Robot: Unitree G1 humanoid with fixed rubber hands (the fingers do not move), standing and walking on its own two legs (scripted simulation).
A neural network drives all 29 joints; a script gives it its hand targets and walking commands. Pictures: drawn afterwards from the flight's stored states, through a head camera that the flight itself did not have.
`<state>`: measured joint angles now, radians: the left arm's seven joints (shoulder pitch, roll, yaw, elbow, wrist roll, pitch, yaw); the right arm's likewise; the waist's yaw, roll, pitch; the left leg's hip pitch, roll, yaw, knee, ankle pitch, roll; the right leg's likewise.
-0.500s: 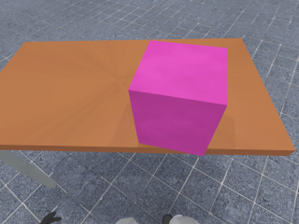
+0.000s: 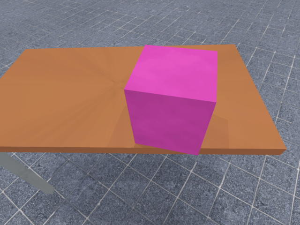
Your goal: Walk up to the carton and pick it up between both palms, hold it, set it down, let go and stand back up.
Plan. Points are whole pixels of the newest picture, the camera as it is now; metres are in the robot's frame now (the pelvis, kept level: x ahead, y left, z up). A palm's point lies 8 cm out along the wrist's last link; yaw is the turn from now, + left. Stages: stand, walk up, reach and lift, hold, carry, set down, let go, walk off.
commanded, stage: walk up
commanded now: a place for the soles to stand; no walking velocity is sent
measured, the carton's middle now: (172, 101) +0.46 -0.04 +0.05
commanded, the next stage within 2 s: none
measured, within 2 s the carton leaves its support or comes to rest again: neither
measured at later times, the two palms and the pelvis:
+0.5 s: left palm out of the picture +0.08 +0.33 -0.11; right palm out of the picture +0.07 -0.29 -0.12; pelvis +0.02 +0.01 -0.01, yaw +0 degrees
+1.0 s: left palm out of the picture +0.11 +0.33 -0.11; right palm out of the picture +0.10 -0.28 -0.12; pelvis +0.05 +0.02 +0.00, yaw +0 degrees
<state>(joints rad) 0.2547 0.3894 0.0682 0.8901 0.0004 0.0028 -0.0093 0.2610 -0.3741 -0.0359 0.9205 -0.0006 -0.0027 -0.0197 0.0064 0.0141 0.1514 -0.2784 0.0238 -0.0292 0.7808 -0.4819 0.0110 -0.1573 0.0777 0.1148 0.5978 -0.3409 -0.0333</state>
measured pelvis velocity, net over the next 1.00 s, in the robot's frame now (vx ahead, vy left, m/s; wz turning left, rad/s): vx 0.05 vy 0.02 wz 0.00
